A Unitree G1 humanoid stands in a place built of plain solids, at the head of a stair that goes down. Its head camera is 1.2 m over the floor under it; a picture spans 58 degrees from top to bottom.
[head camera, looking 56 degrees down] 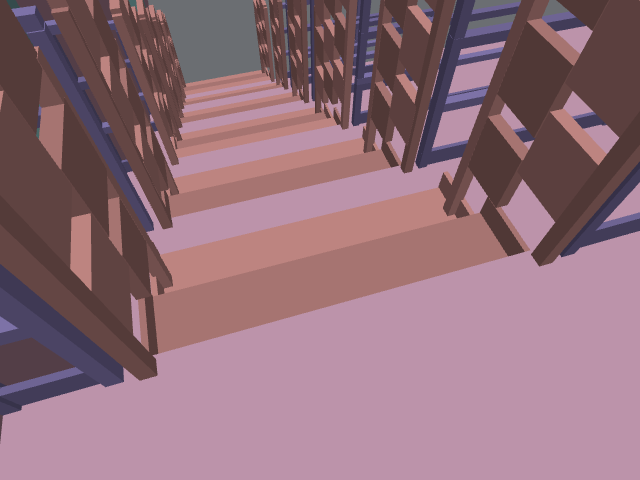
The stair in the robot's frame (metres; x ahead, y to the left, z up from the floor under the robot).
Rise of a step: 0.17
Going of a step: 0.29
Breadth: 1.32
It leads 17 degrees to the left of straight ahead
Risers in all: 3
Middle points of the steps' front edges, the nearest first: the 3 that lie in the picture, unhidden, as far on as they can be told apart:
0.59 -0.11 0.00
0.87 -0.02 -0.17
1.15 0.06 -0.33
